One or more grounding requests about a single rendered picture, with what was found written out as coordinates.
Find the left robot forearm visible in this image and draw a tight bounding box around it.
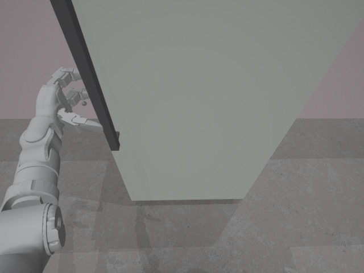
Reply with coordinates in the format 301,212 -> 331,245
0,116 -> 63,212

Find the fridge door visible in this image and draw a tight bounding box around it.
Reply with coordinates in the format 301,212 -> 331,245
72,0 -> 364,201

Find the handle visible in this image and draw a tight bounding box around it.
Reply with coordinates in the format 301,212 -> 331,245
50,0 -> 120,151

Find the left robot upper arm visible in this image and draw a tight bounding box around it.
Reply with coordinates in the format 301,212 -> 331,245
0,203 -> 66,273

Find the left robot hand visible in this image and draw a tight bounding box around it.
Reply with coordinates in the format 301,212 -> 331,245
35,67 -> 104,133

